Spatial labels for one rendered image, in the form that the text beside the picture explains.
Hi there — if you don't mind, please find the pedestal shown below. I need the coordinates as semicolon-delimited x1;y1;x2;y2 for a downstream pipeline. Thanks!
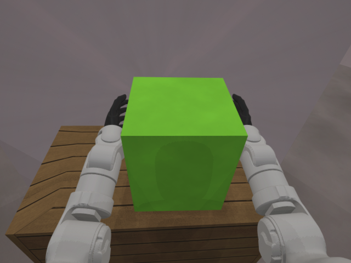
5;125;264;263

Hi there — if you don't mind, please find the right robot hand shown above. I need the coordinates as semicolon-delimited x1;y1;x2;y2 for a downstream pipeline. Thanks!
232;94;252;125

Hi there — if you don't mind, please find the carton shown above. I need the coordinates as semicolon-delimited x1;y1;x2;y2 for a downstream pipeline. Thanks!
121;77;248;211

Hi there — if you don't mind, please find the right robot upper arm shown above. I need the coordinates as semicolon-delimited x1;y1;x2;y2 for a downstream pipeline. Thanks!
257;213;351;263

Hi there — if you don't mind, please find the left robot forearm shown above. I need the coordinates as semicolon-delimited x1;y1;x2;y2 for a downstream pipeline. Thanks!
46;125;124;263

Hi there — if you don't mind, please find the left robot upper arm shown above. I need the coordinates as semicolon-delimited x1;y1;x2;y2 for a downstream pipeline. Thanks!
47;220;111;263

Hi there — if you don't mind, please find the right robot forearm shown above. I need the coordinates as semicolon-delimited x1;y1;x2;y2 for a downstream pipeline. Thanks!
240;125;327;253

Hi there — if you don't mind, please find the left robot hand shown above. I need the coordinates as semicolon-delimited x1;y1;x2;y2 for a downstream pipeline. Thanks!
104;94;128;128

